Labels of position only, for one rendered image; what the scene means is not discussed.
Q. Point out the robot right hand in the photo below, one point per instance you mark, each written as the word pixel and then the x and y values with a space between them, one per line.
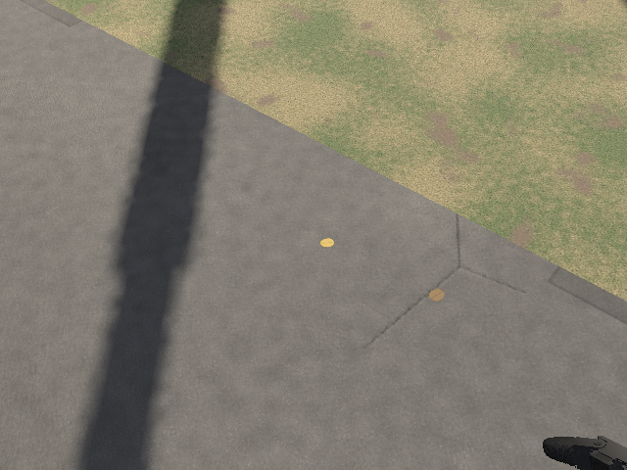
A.
pixel 587 454

